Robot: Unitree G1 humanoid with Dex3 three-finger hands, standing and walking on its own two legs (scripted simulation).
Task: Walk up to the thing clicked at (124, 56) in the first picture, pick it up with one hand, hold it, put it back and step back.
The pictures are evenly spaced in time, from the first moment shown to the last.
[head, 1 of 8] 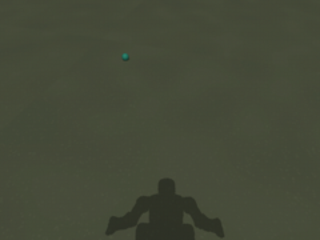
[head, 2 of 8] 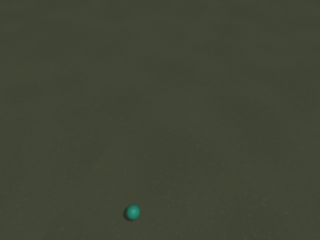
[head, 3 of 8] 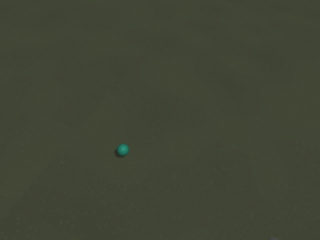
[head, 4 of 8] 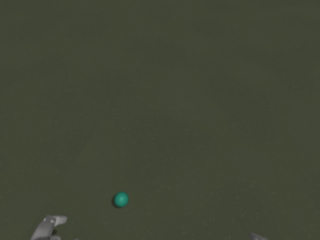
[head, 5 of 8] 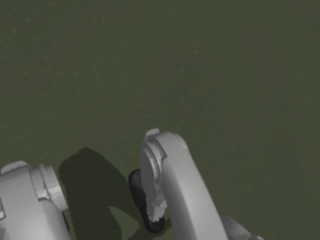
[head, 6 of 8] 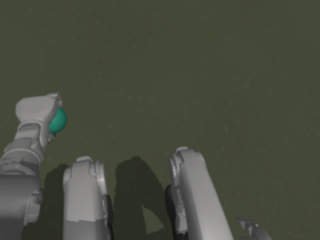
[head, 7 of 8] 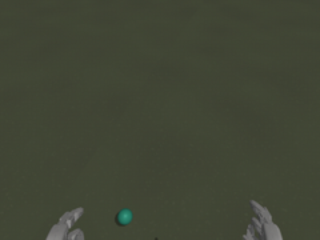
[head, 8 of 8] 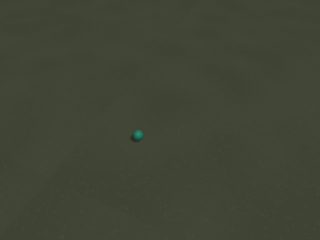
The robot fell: no
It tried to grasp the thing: yes
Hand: left
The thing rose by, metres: 0.69
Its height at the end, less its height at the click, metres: +0.00
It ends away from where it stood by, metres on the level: 0.01
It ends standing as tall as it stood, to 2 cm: yes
